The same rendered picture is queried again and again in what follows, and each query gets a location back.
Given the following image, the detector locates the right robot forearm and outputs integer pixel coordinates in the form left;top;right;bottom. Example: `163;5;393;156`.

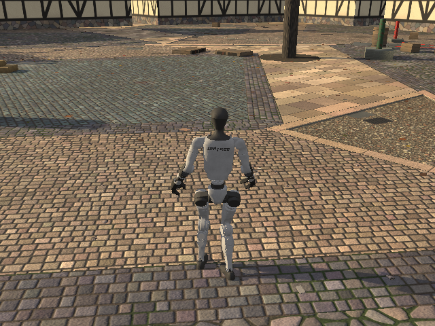
244;164;255;182

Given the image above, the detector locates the robot left hand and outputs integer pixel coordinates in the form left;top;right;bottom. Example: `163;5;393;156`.
171;179;186;195

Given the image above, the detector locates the robot left upper arm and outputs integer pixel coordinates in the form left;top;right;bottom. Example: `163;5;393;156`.
183;137;205;174

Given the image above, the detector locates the left robot foot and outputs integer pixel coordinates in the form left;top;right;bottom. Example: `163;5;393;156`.
196;253;208;270

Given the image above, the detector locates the left robot forearm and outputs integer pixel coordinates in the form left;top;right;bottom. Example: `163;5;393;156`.
174;163;189;185

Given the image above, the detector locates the robot right upper arm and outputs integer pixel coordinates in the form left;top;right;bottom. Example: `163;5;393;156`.
233;137;251;174

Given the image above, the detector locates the robot foot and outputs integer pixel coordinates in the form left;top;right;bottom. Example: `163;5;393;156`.
220;263;235;280
196;253;208;270

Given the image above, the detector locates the right robot foot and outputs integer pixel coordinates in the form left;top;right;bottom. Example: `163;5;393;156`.
220;263;235;280

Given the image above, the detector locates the robot right hand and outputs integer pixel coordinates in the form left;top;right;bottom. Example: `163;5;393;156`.
240;178;256;189

